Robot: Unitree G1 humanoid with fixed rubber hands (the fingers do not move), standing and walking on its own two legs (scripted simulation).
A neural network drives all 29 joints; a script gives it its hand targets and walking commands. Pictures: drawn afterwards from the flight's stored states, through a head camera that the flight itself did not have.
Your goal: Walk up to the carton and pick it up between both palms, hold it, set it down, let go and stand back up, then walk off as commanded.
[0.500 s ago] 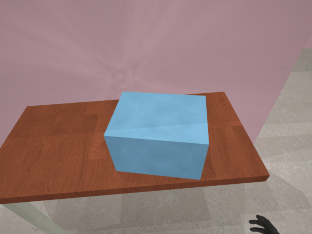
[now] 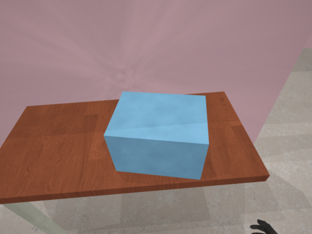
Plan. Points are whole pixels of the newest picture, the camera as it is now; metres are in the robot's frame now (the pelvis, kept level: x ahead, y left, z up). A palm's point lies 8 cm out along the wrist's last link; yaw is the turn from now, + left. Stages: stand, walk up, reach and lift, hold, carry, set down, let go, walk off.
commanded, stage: walk off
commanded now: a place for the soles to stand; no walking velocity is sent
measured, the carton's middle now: (160, 133) +0.44 -0.01 -0.01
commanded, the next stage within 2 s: none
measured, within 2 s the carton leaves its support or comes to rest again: neither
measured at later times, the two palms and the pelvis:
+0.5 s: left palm out of the picture +0.01 +0.32 -0.13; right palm out of the picture -0.02 -0.27 -0.12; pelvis -0.08 +0.03 -0.02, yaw +0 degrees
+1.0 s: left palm out of the picture -0.11 +0.24 -0.09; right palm out of the picture -0.16 -0.33 -0.15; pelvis -0.22 -0.03 -0.01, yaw -2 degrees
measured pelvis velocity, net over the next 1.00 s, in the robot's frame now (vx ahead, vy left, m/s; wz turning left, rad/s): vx -0.22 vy -0.03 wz -0.04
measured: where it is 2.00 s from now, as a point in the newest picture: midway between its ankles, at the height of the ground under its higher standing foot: outside the picture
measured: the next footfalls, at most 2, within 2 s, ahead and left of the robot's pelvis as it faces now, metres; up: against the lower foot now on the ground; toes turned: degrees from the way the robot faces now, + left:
right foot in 0.68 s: -0.07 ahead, -0.07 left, +0.00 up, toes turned -2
left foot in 1.30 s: -0.34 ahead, +0.10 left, +0.00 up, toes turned -9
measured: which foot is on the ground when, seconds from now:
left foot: down 0.00-0.68, up 0.70-1.00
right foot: down 0.00-0.32, up 0.34-0.66, down 0.68-1.00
